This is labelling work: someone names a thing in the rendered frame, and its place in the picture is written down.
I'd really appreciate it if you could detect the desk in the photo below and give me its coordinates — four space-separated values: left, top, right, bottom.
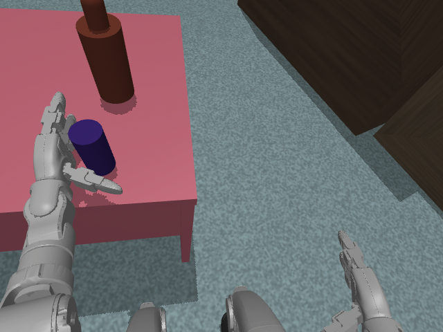
0 8 197 262

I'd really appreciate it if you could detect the left robot arm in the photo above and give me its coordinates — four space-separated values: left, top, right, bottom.
0 178 82 332

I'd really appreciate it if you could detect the right robot hand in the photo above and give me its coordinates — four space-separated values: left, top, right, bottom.
321 230 392 332

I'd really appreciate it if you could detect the left robot hand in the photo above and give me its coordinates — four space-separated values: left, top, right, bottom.
33 91 123 194

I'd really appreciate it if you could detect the right robot arm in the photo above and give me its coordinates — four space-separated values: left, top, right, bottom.
361 317 404 332

